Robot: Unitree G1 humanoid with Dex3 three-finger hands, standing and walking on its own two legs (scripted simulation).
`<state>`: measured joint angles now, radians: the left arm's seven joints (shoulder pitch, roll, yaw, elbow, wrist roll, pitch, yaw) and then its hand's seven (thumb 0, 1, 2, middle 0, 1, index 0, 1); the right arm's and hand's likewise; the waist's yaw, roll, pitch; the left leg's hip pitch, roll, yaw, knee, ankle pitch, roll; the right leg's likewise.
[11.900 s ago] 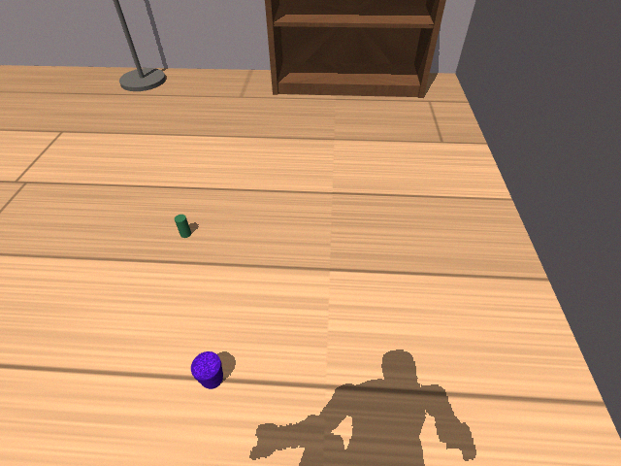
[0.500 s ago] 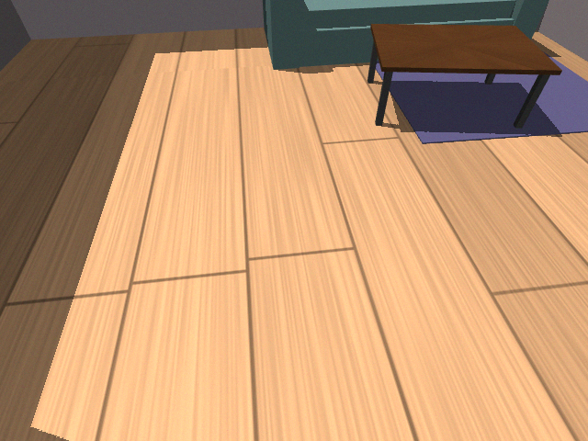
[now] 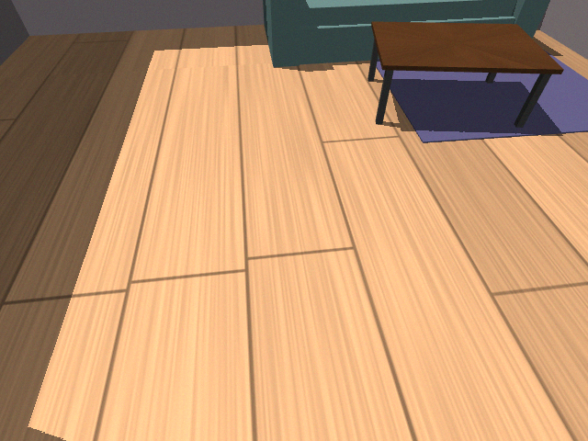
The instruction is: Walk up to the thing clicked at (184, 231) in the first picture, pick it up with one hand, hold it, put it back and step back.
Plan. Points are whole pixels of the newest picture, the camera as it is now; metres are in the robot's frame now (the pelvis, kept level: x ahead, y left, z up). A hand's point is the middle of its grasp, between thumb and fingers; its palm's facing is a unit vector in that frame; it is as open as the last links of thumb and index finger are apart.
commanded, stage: stand
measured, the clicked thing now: out of the picture -0.11 -1.07 -0.73
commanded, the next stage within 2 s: walk up in 0.62 s
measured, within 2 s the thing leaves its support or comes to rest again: neither
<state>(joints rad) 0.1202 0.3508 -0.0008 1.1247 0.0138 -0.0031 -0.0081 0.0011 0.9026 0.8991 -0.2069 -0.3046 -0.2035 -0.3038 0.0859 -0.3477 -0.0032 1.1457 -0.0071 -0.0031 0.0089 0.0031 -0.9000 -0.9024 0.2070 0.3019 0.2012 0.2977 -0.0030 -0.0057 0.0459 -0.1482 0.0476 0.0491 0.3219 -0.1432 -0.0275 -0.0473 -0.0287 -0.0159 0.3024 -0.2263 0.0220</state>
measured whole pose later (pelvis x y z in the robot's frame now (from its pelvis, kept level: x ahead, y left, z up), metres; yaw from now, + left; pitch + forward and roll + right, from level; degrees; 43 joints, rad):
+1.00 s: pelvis +0.07 -0.02 -0.01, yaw -1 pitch -2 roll -1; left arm 0.34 0.40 0.07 0.99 0.03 -0.06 -0.04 0.00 0.90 0.90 -0.21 -0.30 -0.20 -0.30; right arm 0.21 -0.45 -0.09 1.00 -0.02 0.00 0.07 0.01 -0.90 -0.90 0.21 0.30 0.20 0.30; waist 0.04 0.06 0.05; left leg -0.45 0.00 -0.07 0.91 -0.30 0.01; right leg 0.02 0.01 -0.06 0.33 -0.32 -0.01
